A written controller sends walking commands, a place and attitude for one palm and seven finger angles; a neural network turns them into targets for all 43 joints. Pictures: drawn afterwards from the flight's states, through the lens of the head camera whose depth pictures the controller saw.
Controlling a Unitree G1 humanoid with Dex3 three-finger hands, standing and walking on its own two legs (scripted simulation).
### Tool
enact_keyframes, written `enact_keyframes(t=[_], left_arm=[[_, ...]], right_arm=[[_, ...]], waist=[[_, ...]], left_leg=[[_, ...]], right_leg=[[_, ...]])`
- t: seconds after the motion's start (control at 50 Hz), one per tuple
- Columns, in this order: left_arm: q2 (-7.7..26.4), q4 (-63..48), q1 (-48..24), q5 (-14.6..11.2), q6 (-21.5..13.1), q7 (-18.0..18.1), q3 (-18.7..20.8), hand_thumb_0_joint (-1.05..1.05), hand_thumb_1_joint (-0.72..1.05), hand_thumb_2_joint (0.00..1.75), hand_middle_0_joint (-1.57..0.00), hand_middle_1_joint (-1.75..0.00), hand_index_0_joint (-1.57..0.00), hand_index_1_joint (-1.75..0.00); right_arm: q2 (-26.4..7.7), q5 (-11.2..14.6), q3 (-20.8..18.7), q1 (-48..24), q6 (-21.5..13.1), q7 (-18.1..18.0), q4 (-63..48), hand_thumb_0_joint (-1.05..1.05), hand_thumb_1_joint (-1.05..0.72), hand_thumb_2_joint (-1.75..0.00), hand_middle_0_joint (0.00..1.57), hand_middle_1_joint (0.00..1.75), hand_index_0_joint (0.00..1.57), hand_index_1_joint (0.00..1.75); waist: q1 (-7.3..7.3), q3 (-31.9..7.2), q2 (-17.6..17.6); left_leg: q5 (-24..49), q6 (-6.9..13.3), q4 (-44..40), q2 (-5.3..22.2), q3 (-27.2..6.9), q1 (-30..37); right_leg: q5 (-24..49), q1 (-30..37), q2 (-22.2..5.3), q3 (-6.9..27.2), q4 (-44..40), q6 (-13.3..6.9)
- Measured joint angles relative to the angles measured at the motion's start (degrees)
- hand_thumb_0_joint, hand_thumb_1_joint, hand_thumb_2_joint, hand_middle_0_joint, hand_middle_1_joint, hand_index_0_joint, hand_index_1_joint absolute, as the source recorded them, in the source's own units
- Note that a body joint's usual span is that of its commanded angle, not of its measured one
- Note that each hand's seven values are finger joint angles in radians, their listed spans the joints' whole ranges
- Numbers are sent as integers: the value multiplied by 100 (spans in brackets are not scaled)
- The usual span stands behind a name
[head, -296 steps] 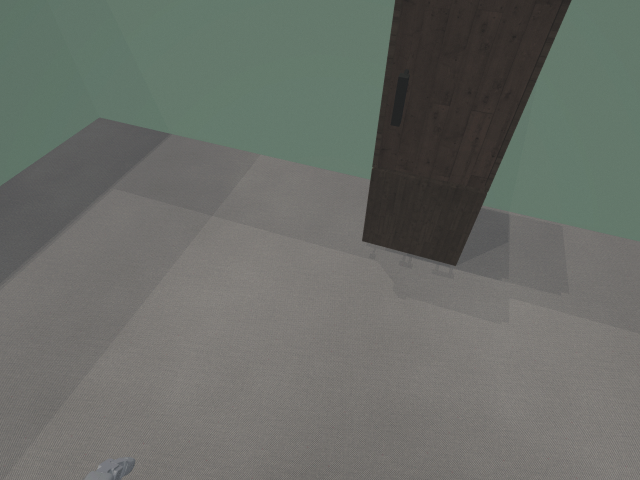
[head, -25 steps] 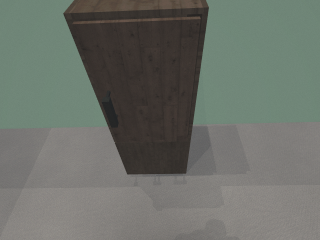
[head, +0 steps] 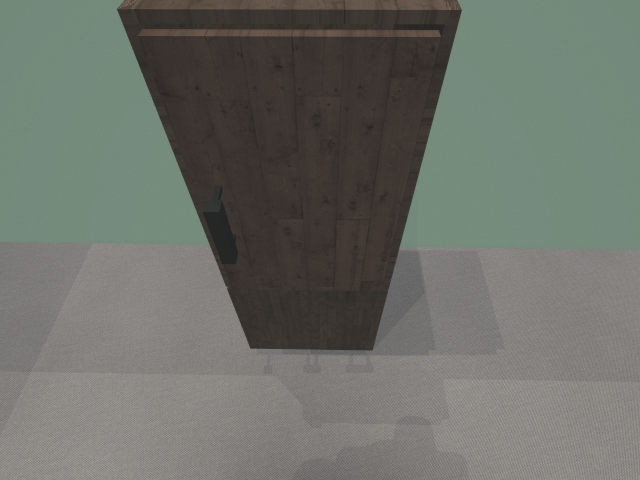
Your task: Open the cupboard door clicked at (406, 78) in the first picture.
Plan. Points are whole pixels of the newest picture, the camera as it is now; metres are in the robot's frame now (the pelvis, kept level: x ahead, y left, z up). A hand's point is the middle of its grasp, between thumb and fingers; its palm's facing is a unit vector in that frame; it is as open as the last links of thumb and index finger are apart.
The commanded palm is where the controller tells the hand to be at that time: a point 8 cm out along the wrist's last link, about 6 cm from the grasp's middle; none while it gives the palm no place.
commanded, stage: come to a stop and stand still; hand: left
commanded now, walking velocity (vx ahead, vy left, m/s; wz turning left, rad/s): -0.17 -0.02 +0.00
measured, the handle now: (224, 225) +0.52 +0.21 -0.06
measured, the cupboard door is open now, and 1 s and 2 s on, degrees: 0 0 0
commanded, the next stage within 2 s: look again from close up in 0.80 s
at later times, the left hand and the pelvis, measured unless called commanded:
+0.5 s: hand out of the picture +0.02 +0.16 -0.16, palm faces +0.03 -0.97 -0.23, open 7.3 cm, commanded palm none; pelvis -0.01 -0.03 +0.01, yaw -1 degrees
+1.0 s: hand out of the picture -0.04 +0.14 -0.16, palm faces -0.01 -0.98 -0.18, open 7.4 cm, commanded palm none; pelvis -0.03 -0.01 +0.01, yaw -1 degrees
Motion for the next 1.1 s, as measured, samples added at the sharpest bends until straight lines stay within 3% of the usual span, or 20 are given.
enact_keyframes(t=[0.02, 0.14, 0.2, 0.24, 0.32, 0.38, 0.48, 0.74, 0.9, 0.94, 0.98, 1.02, 1.1], left_arm=[[1, -15, 9, -28, 63, 7, -5, 1, 91, 90, -20, -30, -20, -30], [104, -36, -142, -76, 380, 55, 25, 1, 93, 90, -20, -30, -20, -30], [127, -149, -255, -65, 325, 8, 30, 1, 93, 90, -20, -30, -20, -30], [136, -213, -264, -33, 239, -7, 29, 1, 92, 90, -20, -30, -20, -30], [90, -222, -195, -11, 173, -31, -56, 1, 92, 90, -19, -30, -20, -30], [64, -203, -142, -6, 179, -10, -77, 1, 92, 90, -20, -30, -20, -30], [154, -97, -139, -55, 200, -18, -74, 1, 94, 90, -20, -30, -20, -30], [131, 156, 0, -78, 154, -96, -172, 1, 93, 90, -20, -30, -20, -30], [12, 279, 162, -94, 119, -96, -201, 1, 91, 90, -20, -30, -20, -30], [-78, 272, 211, -63, 18, -5, -232, 1, 91, 90, -20, -30, -20, -30], [-178, 233, 291, -41, -33, 9, -275, 1, 91, 90, -20, -30, -20, -30], [-240, 253, 337, -30, -22, 2, -299, 1, 91, 90, -20, -30, -20, -30], [-167, 282, 314, -62, 43, 4, -264, 1, 91, 90, -20, -30, -20, -30]], right_arm=[[-8, -35, -4, -69, -49, -23, -67, 1, -91, -90, 20, 30, 19, 30], [-104, -146, -51, -334, -47, -106, -211, 2, -95, -90, 20, 30, 20, 30], [-197, -160, -74, -475, -1, -99, -304, 2, -95, -90, 20, 30, 20, 30], [-248, -135, -99, -564, 37, -67, -350, 1, -94, -90, 20, 30, 20, 30], [-326, -90, -155, -638, 134, -22, -398, 1, -93, -90, 20, 30, 20, 30], [-318, -85, -136, -628, 165, 0, -345, 1, -92, -90, 20, 30, 19, 30], [-226, -100, -60, -546, 71, -14, -169, 0, -93, -90, 20, 30, 19, 30], [-132, -124, 96, -108, 59, 47, 178, 0, -92, -90, 20, 30, 19, 30], [21, -116, 148, 152, 27, 46, 337, 0, -91, -90, 20, 30, 19, 30], [-19, -94, 135, 126, 61, 77, 261, 0, -91, -90, 20, 30, 19, 30], [-106, -80, 81, 86, 83, 86, 83, 0, -91, -90, 20, 30, 19, 30], [-183, -81, 41, 83, 36, 89, -57, 0, -91, -90, 20, 30, 19, 30], [-129, -119, 90, 127, -41, 61, -118, 1, -92, -90, 20, 30, 19, 30]], waist=[[-3, 10, -10], [38, -69, -209], [39, -11, -88], [52, 8, -13], [-46, -94, 148], [-40, -206, 162], [21, -250, -54], [-1, -289, -15], [-3, -279, -33], [18, -260, 57], [-35, -248, 209], [-125, -270, 366], [-137, -386, 249]], left_leg=[[674, 23, -386, 29, 27, 80], [368, 75, -690, -81, 218, 272], [526, 21, -820, -56, 159, 231], [518, -46, -731, -2, 139, 146], [274, -13, -592, 68, -23, 73], [280, 3, -624, 86, -129, 182], [613, -205, -1066, 95, -93, 461], [961, -213, -1544, 178, -150, 619], [974, -191, -1586, 155, -164, 615], [685, -120, -1089, 203, -192, 365], [363, -40, -674, 210, -254, 176], [504, 6, -733, 196, -275, 200], [419, 80, -756, -12, -155, 328]], right_leg=[[-55, -16, 16, 18, 98, 29], [-868, -335, -14, 349, 920, 138], [-225, -241, 2, 320, 333, 156], [264, -162, 55, 316, -35, 64], [136, -156, 166, 186, -70, -122], [166, -144, 246, 126, -124, -170], [322, 27, 269, 168, -368, -165], [777, 297, 388, 103, -1060, -207], [812, 322, 370, 90, -1150, -180], [838, 241, 419, 104, -1130, -143], [827, 143, 470, 128, -1039, -134], [737, 65, 486, 116, -862, -100], [572, 57, 268, 229, -625, 37]])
